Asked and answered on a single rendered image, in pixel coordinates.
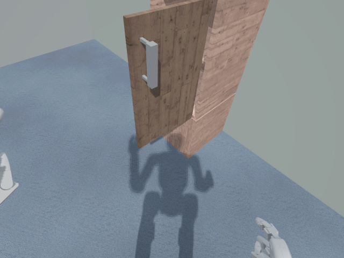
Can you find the cupboard door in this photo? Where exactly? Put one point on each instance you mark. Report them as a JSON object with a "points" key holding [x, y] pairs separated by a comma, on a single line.
{"points": [[180, 30]]}

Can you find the right robot hand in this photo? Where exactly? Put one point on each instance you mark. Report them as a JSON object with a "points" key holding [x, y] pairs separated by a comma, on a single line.
{"points": [[275, 248]]}

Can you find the handle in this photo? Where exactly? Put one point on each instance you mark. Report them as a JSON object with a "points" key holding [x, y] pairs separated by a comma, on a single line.
{"points": [[152, 63]]}

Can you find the left robot hand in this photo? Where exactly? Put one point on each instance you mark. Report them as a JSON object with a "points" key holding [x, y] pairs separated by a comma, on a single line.
{"points": [[7, 185]]}

